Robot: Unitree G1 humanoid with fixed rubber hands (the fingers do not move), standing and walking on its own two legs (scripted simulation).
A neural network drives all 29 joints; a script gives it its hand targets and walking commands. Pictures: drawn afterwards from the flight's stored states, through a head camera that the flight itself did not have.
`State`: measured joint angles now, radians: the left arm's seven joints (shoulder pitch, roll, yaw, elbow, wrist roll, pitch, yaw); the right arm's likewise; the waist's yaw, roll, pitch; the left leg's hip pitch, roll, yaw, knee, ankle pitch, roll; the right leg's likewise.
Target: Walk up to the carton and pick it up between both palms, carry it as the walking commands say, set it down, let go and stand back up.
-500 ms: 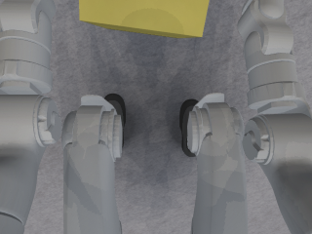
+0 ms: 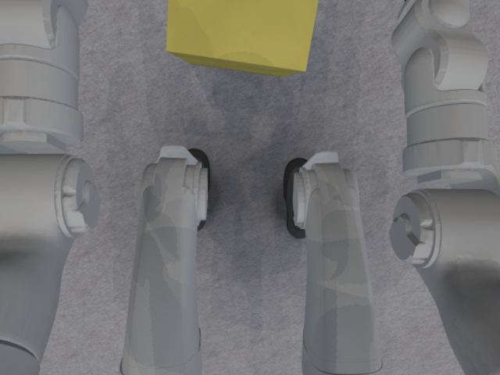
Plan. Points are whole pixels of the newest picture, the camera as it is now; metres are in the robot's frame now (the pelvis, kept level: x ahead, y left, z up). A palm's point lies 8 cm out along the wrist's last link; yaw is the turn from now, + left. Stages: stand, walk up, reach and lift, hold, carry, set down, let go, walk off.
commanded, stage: set down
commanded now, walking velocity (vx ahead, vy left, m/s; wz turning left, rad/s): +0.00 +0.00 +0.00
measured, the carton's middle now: (243, 1) +0.55 +0.02 -0.38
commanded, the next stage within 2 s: let go in 0.62 s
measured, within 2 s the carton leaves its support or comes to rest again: neither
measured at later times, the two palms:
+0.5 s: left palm out of the picture +0.55 +0.23 +0.01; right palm out of the picture +0.53 -0.16 +0.00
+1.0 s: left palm out of the picture +0.45 +0.24 +0.05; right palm out of the picture +0.45 -0.18 +0.05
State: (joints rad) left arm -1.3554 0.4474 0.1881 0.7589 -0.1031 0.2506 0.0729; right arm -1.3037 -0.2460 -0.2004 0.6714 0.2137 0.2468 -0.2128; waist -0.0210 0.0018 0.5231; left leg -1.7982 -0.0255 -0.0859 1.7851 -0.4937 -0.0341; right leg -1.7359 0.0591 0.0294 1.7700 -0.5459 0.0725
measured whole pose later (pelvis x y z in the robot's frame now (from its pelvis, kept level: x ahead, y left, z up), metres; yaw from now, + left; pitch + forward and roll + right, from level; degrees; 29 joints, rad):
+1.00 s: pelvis +0.03 +0.00 +0.19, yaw +2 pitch +17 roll -3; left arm -0.78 0.33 0.19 0.47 -0.10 0.27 0.04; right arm -0.73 -0.25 -0.10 0.43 0.09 0.27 -0.09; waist -0.01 0.00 0.52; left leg -1.02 -0.01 -0.09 1.02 -0.30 -0.03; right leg -0.96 0.03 0.03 0.99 -0.33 0.04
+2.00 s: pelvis +0.13 -0.01 +0.27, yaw +4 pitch -4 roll -1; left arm 0.17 0.19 0.12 0.47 -0.07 0.11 -0.07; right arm 0.20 -0.24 -0.01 0.45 0.02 0.13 0.05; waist -0.01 0.00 0.12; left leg -0.16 0.01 -0.08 0.47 -0.24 -0.02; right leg -0.09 0.01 0.03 0.42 -0.26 0.01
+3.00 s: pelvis +0.12 -0.02 +0.27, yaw +4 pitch -4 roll +0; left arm 0.24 0.32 0.12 0.69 -0.07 0.00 0.00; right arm 0.26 -0.24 -0.06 0.64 -0.02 0.00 0.01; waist 0.00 0.00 -0.03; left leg -0.18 0.01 -0.08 0.48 -0.24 -0.02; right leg -0.14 0.01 0.03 0.48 -0.28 0.00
